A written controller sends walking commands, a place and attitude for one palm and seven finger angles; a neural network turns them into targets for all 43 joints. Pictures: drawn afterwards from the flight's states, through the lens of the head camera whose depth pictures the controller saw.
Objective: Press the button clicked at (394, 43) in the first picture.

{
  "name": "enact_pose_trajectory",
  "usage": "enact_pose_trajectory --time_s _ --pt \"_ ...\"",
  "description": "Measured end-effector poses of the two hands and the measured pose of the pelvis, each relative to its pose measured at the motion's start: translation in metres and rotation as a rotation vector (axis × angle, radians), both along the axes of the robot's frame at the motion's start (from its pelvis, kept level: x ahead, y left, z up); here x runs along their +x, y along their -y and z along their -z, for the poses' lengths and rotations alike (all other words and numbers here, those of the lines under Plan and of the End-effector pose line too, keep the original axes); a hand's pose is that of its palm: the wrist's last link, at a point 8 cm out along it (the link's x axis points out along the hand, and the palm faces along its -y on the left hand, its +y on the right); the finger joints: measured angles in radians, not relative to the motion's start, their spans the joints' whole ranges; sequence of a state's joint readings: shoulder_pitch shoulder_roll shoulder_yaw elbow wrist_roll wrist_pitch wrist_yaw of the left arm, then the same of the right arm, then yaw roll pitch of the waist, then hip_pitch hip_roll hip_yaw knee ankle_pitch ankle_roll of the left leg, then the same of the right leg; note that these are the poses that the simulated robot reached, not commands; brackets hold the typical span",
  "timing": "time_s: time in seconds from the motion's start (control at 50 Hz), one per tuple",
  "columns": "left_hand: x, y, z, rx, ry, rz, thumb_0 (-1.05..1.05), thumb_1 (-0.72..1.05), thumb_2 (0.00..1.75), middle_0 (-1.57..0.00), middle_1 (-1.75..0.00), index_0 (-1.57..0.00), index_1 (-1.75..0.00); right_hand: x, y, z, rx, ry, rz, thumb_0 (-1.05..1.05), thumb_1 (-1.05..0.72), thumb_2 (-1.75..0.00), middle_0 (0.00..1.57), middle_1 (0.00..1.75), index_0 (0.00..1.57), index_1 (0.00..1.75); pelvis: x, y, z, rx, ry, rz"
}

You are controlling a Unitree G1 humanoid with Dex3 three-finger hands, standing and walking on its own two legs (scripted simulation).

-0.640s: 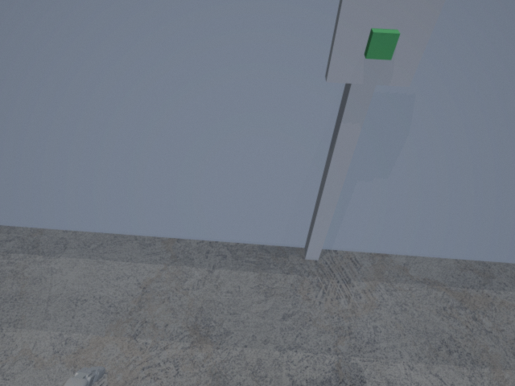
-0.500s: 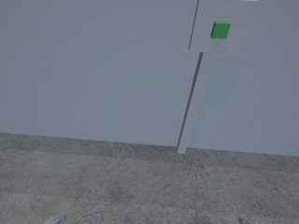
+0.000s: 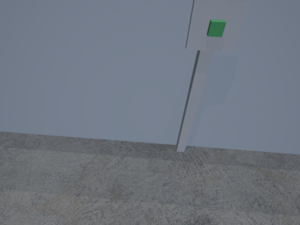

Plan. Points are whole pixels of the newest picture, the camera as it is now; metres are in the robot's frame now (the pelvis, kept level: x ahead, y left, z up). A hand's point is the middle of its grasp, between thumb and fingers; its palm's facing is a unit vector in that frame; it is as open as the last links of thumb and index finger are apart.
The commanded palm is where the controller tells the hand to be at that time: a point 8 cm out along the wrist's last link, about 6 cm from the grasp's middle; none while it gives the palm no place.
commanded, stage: stand and wait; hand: left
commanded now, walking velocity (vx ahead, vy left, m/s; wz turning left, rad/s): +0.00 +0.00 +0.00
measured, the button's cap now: (216, 28) +0.75 -0.20 +0.19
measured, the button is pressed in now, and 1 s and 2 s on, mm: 0 0 0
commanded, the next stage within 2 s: look at it before walking up in 0.36 s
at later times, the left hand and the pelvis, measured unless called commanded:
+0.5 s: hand out of the picture +0.07 +0.24 -0.15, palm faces -0.04 -0.94 -0.33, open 7.4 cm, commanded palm none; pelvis -0.01 -0.01 +0.00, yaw +0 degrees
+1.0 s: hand out of the picture +0.08 +0.24 -0.15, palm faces -0.03 -0.94 -0.35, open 7.4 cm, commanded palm none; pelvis +0.00 -0.01 +0.00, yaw +0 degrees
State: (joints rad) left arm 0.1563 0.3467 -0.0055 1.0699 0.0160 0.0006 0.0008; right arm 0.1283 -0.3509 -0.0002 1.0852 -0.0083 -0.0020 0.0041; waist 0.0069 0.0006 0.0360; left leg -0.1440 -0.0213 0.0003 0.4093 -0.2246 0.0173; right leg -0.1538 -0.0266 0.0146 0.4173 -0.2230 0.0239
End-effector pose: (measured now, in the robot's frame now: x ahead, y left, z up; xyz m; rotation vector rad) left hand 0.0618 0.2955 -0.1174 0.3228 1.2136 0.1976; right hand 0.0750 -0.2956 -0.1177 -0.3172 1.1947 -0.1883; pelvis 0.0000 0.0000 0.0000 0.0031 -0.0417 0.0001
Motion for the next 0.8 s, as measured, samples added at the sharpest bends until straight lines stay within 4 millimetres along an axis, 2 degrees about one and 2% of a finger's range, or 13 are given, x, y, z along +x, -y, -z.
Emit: enact_pose_trajectory --time_s 0.16,0.4,0.8 --pt "-0.002 0.005 -0.001 -0.001 0.005 0.006 0.00 0.90 0.90 -0.20 -0.30 -0.20 -0.30 -0.013 0.003 0.002 0.008 -0.018 0.012 0.01 -0.90 -0.90 0.21 0.30 0.20 0.30 -0.005 0.003 -0.001 0.001 0.002 0.003" --pt "0.001 0.013 -0.001 -0.012 0.008 0.018 0.00 0.90 0.90 -0.20 -0.30 -0.20 -0.30 -0.019 0.005 0.003 0.014 -0.029 0.018 0.01 -0.90 -0.90 0.21 0.30 0.20 0.30 -0.007 0.007 -0.002 0.001 -0.007 0.006" --pt "0.009 0.013 -0.002 -0.007 0.005 0.013 0.00 0.90 0.90 -0.20 -0.30 -0.20 -0.30 -0.002 0.007 0.000 0.007 -0.013 0.010 0.01 -0.90 -0.90 0.21 0.30 0.20 0.30 0.001 0.009 -0.003 0.000 -0.009 0.007"
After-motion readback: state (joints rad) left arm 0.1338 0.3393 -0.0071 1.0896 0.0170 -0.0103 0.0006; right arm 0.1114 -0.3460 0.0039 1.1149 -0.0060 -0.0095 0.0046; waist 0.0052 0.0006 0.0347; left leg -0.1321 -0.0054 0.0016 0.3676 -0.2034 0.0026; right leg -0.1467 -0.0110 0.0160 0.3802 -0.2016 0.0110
